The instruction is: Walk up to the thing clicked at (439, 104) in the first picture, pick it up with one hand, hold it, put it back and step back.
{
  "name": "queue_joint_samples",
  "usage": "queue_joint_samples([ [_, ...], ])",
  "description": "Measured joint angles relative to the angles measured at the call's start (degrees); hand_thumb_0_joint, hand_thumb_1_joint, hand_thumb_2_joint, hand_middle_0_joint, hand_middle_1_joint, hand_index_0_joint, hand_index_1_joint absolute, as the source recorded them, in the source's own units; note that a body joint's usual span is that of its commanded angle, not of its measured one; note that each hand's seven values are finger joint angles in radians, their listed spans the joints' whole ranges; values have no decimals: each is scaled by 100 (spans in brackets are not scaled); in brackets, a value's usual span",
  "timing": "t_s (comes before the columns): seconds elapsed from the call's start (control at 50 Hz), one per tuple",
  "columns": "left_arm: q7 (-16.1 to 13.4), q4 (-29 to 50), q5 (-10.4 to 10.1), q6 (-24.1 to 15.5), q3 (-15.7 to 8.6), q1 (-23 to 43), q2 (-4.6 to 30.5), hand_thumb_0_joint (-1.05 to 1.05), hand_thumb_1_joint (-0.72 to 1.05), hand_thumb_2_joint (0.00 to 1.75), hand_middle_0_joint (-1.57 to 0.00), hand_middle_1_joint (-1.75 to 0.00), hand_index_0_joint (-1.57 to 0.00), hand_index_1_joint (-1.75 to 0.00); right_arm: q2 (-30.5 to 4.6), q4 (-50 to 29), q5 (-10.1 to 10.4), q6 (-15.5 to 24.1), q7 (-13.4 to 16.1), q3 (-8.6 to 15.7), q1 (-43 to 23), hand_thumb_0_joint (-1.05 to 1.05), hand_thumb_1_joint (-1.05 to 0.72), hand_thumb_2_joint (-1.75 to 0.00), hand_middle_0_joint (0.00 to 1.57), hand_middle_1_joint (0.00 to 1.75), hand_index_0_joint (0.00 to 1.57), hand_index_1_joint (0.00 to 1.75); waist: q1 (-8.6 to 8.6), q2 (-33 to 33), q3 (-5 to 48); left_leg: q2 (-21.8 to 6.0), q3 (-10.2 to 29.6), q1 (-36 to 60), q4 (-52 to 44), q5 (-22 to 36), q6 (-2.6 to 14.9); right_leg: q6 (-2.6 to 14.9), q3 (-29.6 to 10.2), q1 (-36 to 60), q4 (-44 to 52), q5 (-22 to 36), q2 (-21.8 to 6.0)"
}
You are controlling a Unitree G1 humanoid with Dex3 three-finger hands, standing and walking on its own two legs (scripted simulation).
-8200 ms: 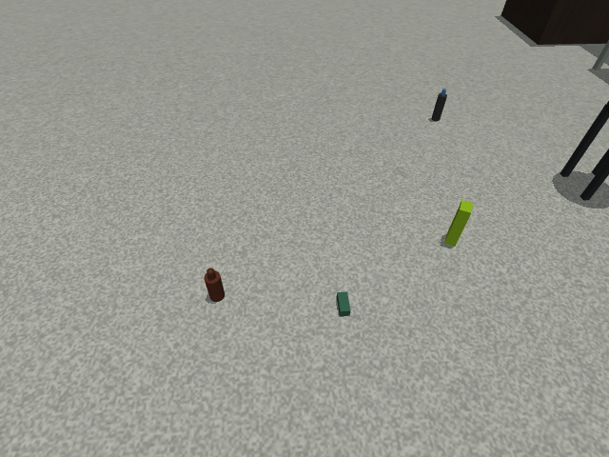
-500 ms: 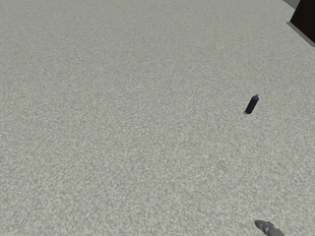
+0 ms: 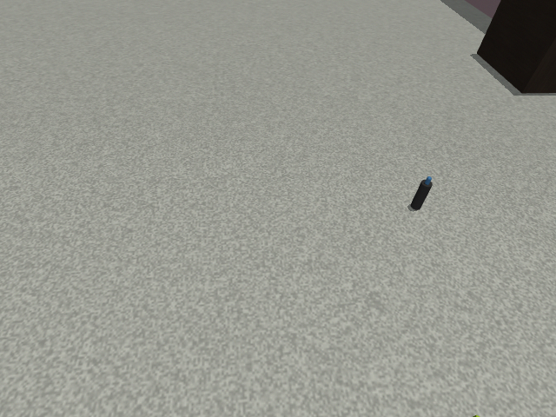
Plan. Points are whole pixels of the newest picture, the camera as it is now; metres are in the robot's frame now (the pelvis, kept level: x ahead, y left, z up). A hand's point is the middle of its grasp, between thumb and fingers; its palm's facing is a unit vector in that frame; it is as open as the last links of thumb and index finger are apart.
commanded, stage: stand
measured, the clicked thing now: (422, 192) +1.23 -0.76 -0.67
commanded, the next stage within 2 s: none
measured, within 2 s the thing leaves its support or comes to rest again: neither
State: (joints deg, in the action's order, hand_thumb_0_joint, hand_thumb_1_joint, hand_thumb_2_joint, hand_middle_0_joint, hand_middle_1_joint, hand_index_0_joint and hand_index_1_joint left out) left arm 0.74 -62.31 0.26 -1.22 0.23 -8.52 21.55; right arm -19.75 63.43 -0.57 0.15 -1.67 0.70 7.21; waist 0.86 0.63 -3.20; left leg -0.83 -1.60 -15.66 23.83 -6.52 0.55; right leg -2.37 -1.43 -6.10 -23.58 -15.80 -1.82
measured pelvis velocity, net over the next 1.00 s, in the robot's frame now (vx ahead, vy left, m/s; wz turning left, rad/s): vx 0.03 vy -0.01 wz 0.00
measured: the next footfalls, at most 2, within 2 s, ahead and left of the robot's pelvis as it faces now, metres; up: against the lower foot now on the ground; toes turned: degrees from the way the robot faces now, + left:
none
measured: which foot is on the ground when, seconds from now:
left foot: down 0.00-1.00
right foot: down 0.00-1.00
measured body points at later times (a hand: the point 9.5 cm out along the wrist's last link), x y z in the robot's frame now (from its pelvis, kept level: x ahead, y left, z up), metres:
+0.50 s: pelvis +0.03 -0.01 +0.00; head +0.04 -0.01 +0.45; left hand +0.10 +0.29 -0.13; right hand +0.12 -0.32 -0.12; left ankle +0.07 +0.11 -0.74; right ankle -0.03 -0.15 -0.74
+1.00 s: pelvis +0.03 -0.01 +0.01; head +0.04 +0.00 +0.45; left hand +0.10 +0.29 -0.13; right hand +0.11 -0.31 -0.12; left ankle +0.07 +0.11 -0.74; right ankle -0.03 -0.15 -0.74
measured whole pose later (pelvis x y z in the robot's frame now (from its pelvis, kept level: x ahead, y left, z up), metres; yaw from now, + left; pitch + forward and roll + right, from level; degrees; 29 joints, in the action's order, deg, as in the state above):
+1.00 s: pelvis +0.03 -0.01 +0.01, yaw +0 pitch -2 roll +0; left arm 0.4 -64.1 0.6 -0.4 -0.7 -7.0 20.2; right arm -19.7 65.7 -0.3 0.6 -0.5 0.2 4.4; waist 0.6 0.5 -3.3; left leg -1.4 -1.4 -11.3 20.6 -7.2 -0.3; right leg -1.8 -1.2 -0.1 -16.6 -14.5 -1.3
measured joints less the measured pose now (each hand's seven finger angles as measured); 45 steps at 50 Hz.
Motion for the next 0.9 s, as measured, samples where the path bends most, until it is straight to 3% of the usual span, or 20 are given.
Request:
queue_joint_samples([
  [0.46, -34, -223, 13, 7, -40, 107, -151, 1, 91, 90, -20, -30, -20, -30, -37, 178, 38, 89, 98, -37, -392, 0, -90, -90, 20, 30, 20, 30, -55, -82, 49, -91, 51, 322, -243, -89, -121, 87, 50, 475, 571, 78, 93],
  [0.9, -44, -180, 24, 60, -92, 167, -139, 1, 91, 90, -20, -30, -20, -30, -4, 216, 31, 60, 116, -51, -307, 0, -90, -90, 20, 30, 20, 30, -25, -33, -20, -78, 21, 432, -310, -85, -107, 74, 27, 605, 700, 124, 73],
])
